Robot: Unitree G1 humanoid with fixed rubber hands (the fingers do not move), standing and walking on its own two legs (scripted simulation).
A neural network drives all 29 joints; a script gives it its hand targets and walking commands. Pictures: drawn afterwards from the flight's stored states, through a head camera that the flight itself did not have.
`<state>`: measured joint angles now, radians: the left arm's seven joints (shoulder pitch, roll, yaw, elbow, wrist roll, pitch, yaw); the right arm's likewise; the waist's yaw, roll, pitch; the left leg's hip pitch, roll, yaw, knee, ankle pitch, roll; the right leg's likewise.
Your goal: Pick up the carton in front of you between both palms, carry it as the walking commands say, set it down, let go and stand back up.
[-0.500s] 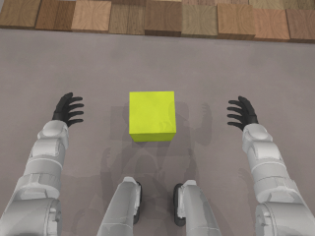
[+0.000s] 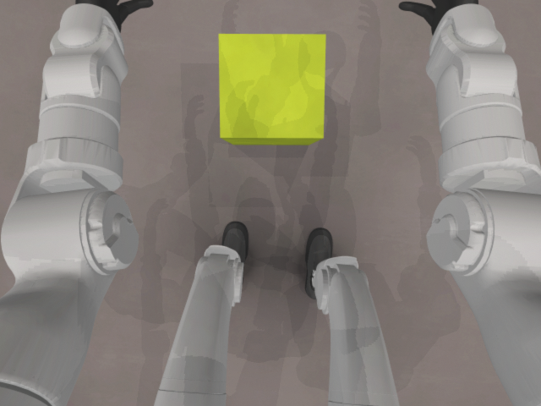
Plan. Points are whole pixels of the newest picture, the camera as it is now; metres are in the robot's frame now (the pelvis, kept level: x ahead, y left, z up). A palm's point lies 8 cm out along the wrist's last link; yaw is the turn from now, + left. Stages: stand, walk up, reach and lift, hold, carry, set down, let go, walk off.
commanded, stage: reach and lift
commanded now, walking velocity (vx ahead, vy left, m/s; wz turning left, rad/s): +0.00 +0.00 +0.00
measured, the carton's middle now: (271, 99) +0.54 +0.05 -0.53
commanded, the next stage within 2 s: none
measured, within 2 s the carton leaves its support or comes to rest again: leaves its support in 1.78 s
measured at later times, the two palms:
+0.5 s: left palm (166, 82) +0.51 +0.24 -0.34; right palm (378, 83) +0.55 -0.15 -0.34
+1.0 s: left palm (191, 90) +0.53 +0.22 -0.46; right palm (356, 94) +0.55 -0.14 -0.46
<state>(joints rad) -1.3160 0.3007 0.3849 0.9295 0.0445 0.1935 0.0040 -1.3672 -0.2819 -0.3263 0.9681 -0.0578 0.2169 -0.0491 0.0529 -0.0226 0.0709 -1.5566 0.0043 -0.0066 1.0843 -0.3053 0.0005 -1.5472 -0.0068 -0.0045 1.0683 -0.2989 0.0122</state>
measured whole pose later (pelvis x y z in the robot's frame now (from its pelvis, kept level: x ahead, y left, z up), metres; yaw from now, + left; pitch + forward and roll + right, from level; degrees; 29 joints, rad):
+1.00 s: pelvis -0.03 +0.00 -0.28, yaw +0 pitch +35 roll -1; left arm -1.64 0.43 0.13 1.20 -0.21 0.08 0.08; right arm -1.64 -0.40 -0.03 1.16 0.23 0.10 -0.13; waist 0.05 -0.01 0.51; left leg -2.22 -0.01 -0.02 2.23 -0.62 -0.01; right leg -2.21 0.06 0.04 2.22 -0.62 0.07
